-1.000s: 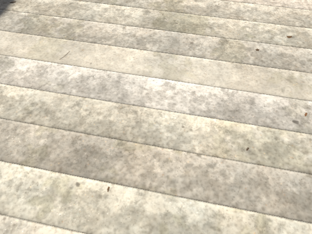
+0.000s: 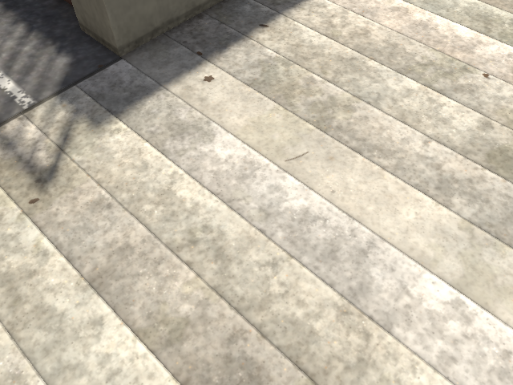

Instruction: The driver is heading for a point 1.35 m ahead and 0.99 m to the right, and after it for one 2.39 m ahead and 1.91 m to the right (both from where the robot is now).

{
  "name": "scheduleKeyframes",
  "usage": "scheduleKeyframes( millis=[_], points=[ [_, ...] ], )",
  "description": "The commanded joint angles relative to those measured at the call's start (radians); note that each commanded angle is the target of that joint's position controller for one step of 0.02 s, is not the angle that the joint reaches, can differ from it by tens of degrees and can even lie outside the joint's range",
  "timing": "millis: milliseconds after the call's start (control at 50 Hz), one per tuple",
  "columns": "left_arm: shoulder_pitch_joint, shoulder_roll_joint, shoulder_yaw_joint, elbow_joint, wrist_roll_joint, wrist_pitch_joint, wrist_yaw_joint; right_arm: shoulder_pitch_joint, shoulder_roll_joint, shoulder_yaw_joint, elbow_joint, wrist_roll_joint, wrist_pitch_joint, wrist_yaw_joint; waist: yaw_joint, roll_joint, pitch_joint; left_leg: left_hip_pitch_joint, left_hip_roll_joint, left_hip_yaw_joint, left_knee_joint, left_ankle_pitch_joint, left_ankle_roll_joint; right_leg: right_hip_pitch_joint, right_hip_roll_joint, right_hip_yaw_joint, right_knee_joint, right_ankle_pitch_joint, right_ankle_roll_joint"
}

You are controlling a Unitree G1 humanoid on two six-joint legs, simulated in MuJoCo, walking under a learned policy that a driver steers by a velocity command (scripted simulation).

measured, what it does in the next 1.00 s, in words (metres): steps on the spot, turning right: left foot, then right foot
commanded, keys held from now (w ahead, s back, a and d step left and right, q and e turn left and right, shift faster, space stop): e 1.00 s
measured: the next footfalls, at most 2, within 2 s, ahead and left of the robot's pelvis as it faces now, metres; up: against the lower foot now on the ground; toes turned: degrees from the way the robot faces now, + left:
left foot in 0.08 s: +0.10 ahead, +0.12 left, +0.00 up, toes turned -2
right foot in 0.42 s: +0.00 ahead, -0.09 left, +0.00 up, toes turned -16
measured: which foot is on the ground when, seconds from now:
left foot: up 0.00-0.06, down 0.08-0.42, up 0.44-0.94, down 0.96-1.00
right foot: down 0.00-0.08, up 0.10-0.40, down 0.42-0.96, up 0.98-1.00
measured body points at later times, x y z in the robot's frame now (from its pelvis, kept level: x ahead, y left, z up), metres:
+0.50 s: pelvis -0.01 -0.01 -0.01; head +0.00 -0.04 +0.44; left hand +0.15 +0.24 -0.12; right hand +0.04 -0.30 -0.14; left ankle +0.04 +0.12 -0.71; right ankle -0.04 -0.07 -0.74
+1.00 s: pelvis -0.01 +0.02 -0.01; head +0.02 +0.02 +0.44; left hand +0.23 +0.21 -0.13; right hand -0.03 -0.29 -0.10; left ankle +0.05 +0.10 -0.75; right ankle -0.04 -0.07 -0.74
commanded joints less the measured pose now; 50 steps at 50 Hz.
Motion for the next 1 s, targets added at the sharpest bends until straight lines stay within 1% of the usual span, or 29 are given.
scheduleKeyframes(
  millis=[20,40,60,80,100,120,140,180,220,260,300,340,380,400,420,440,460,480,500,520,560,620,700,780,880,940,960,980,1000],
  points=[
    [-0.04,0.131,0.022,-0.049,-0.007,0.0,-0.014,0.111,-0.022,0.01,-0.005,-0.001,-0.009,-0.015,-0.062,-0.169,-0.125,0.265,-0.022,0.057,-0.196,0.037,0.002,-0.03,-0.187,0.174,-0.064,0.36,-0.146],
    [-0.048,0.139,0.024,-0.049,-0.014,0.01,-0.015,0.124,-0.027,0.012,0.002,-0.003,-0.018,-0.022,-0.077,-0.15,-0.109,0.332,-0.024,0.064,-0.316,0.083,0.01,-0.058,-0.174,0.189,-0.029,0.285,-0.124],
    [-0.017,0.14,0.027,-0.043,-0.009,0.019,-0.016,0.125,-0.059,0.008,0.001,-0.007,-0.03,-0.032,-0.073,-0.112,-0.094,0.391,0.011,0.023,-0.416,0.119,0.018,-0.091,-0.157,0.213,-0.005,0.191,-0.081],
    [0.018,0.093,0.016,-0.059,-0.007,0.022,-0.02,0.145,-0.12,-0.001,-0.007,-0.02,-0.043,-0.046,-0.056,0.001,-0.13,0.466,0.193,-0.143,-0.46,0.209,0.04,-0.129,-0.112,0.196,0.077,0.029,-0.03],
    [0.091,0.016,-0.002,-0.068,-0.024,0.026,-0.018,0.062,-0.194,-0.017,-0.029,-0.001,-0.039,-0.058,0.013,0.187,-0.121,0.418,0.338,-0.256,-0.487,0.326,0.127,-0.175,0.017,0.087,0.153,-0.236,0.009],
    [0.054,0.067,0.009,-0.051,-0.021,0.048,-0.005,0.053,-0.161,-0.019,-0.031,0.016,-0.037,-0.062,-0.047,0.194,-0.108,0.309,0.342,-0.246,-0.503,0.234,0.189,-0.125,0.036,0.097,0.273,-0.348,0.012],
    [0.017,0.101,0.026,-0.067,-0.022,0.063,-0.003,0.047,-0.135,-0.012,-0.031,0.011,-0.039,-0.065,-0.052,0.185,-0.071,0.281,0.325,-0.227,-0.528,0.216,0.205,-0.163,0.049,0.118,0.39,-0.371,0.008],
    [0.024,0.117,0.049,-0.064,-0.012,0.082,-0.001,0.03,-0.112,-0.006,-0.027,0.008,-0.036,-0.075,-0.03,0.151,-0.057,0.271,0.297,-0.135,-0.518,0.346,0.21,-0.205,0.042,0.142,0.57,-0.36,0.007],
    [0.056,0.089,0.05,-0.054,-0.003,0.089,0.002,0.017,-0.088,-0.003,-0.029,0.01,-0.038,-0.082,-0.011,0.106,-0.089,0.303,0.277,-0.062,-0.482,0.448,0.209,-0.205,0.037,0.132,0.622,-0.336,0.02],
    [0.035,0.064,0.046,-0.066,-0.004,0.094,-0.001,0.02,-0.079,-0.004,-0.027,0.008,-0.037,-0.083,-0.021,0.104,-0.103,0.327,0.275,-0.028,-0.46,0.44,0.207,-0.198,0.027,0.121,0.568,-0.326,0.032],
    [-0.003,0.051,0.041,-0.089,-0.009,0.102,-0.011,0.023,-0.088,-0.012,-0.022,0.005,-0.034,-0.079,-0.041,0.134,-0.106,0.33,0.278,-0.009,-0.441,0.394,0.201,-0.162,0.024,0.106,0.467,-0.317,0.032],
    [-0.017,0.062,0.043,-0.11,-0.014,0.108,-0.019,0.031,-0.114,-0.024,-0.017,0.002,-0.03,-0.071,-0.052,0.157,-0.122,0.334,0.297,-0.013,-0.419,0.381,0.198,-0.118,0.029,0.089,0.385,-0.308,0.023],
    [0.007,0.065,0.044,-0.116,-0.016,0.105,-0.024,0.018,-0.141,-0.036,-0.017,0.006,-0.024,-0.066,-0.031,0.14,-0.133,0.312,0.3,0.004,-0.37,0.35,0.169,-0.037,0.043,0.061,0.254,-0.24,0.003],
    [0.037,0.063,0.043,-0.109,-0.014,0.098,-0.025,0.01,-0.148,-0.041,-0.015,0.011,-0.019,-0.064,-0.008,0.111,-0.132,0.266,0.282,0.037,-0.318,0.28,0.129,0.038,0.059,0.049,0.13,-0.145,-0.012],
    [0.041,0.097,0.05,-0.11,-0.002,0.088,-0.021,0.045,-0.134,-0.043,-0.004,0.009,-0.014,-0.061,-0.008,0.006,-0.102,0.18,0.237,0.092,-0.209,0.117,0.058,0.093,0.029,0.151,-0.013,-0.07,-0.029],
    [0.039,0.212,0.072,-0.135,0.01,0.075,-0.013,0.089,-0.06,-0.028,-0.028,-0.001,-0.005,-0.053,-0.042,-0.28,-0.088,-0.043,0.109,0.194,0.056,-0.239,-0.033,0.174,-0.247,0.53,-0.113,0.098,-0.085],
    [0.092,0.306,0.101,-0.13,0.006,0.077,-0.008,-0.041,-0.066,-0.02,-0.085,0.004,0.009,-0.067,0.028,-0.333,-0.017,-0.141,-0.006,0.088,0.172,-0.386,-0.037,0.057,-0.363,0.679,-0.138,0.336,-0.217],
    [0.091,0.256,0.092,-0.124,0.004,0.08,-0.004,-0.055,-0.082,-0.023,-0.081,0.008,0.015,-0.068,0.008,-0.19,-0.004,-0.133,0.027,0.019,0.266,-0.32,-0.033,0.052,-0.315,0.607,-0.127,0.31,-0.236],
    [0.027,0.217,0.08,-0.133,-0.007,0.083,0.001,-0.031,-0.086,-0.026,-0.063,0.018,0.012,-0.061,-0.028,-0.141,0.007,-0.124,0.034,-0.001,0.28,-0.226,-0.025,0.036,-0.248,0.526,-0.122,0.237,-0.214],
    [-0.045,0.196,0.075,-0.152,-0.008,0.088,0.002,-0.001,-0.098,-0.031,-0.043,0.02,0.003,-0.056,-0.058,-0.123,-0.001,-0.118,0.036,-0.006,0.272,-0.155,-0.023,0.049,-0.185,0.473,-0.116,0.203,-0.178],
    [-0.07,0.171,0.068,-0.171,-0.019,0.084,0.004,0.047,-0.112,-0.038,-0.018,0.0,-0.002,-0.045,-0.062,-0.129,-0.066,-0.099,0.02,0.005,0.312,-0.093,-0.031,0.107,-0.142,0.429,-0.091,0.313,-0.171],
    [-0.021,0.18,0.074,-0.164,-0.023,0.077,0.003,0.04,-0.096,-0.033,-0.029,0.008,0.002,-0.041,-0.043,-0.105,-0.091,-0.121,0.014,-0.004,0.289,-0.075,-0.046,0.171,-0.14,0.449,-0.077,0.326,-0.178],
    [0.015,0.193,0.08,-0.165,-0.015,0.081,0.009,0.006,-0.1,-0.029,-0.051,0.009,0.006,-0.047,-0.012,-0.138,-0.078,-0.132,0.004,-0.016,0.168,-0.094,-0.056,0.195,-0.14,0.516,-0.074,0.232,-0.197],
    [0.014,0.214,0.087,-0.176,-0.007,0.087,0.005,-0.011,-0.102,-0.022,-0.074,0.013,-0.001,-0.051,-0.002,-0.138,-0.079,-0.063,-0.016,-0.024,0.069,-0.128,-0.048,0.147,-0.133,0.581,-0.054,0.201,-0.211],
    [-0.037,0.226,0.094,-0.193,-0.001,0.094,-0.007,0.013,-0.109,-0.014,-0.096,0.028,-0.015,-0.058,-0.019,-0.152,-0.097,0.092,-0.057,-0.028,-0.072,-0.153,-0.02,0.073,-0.104,0.663,-0.021,0.269,-0.184],
    [-0.106,0.215,0.093,-0.202,-0.014,0.097,-0.01,0.103,-0.103,-0.01,-0.086,0.03,-0.03,-0.072,-0.082,-0.144,-0.099,0.294,-0.068,-0.024,-0.353,-0.034,0.003,-0.012,-0.044,0.678,0.02,0.206,-0.106],
    [-0.108,0.187,0.085,-0.208,-0.022,0.093,-0.006,0.127,-0.136,-0.018,-0.082,0.021,-0.038,-0.083,-0.088,-0.094,-0.102,0.399,0.009,-0.087,-0.476,0.008,0.019,-0.094,0.009,0.639,0.074,0.056,-0.052],
    [-0.031,0.104,0.066,-0.208,-0.022,0.089,-0.005,0.105,-0.214,-0.028,-0.102,0.009,-0.038,-0.091,-0.038,0.123,-0.123,0.488,0.266,-0.332,-0.569,-0.033,0.081,-0.2,0.129,0.464,0.285,-0.276,0.009],
    [-0.027,0.167,0.083,-0.211,-0.003,0.091,0.007,0.043,-0.272,-0.041,-0.123,0.002,-0.03,-0.081,-0.034,0.203,-0.069,0.364,0.398,-0.491,-0.579,0.099,0.199,-0.309,0.227,0.285,0.474,-0.434,0.031]
  ],
)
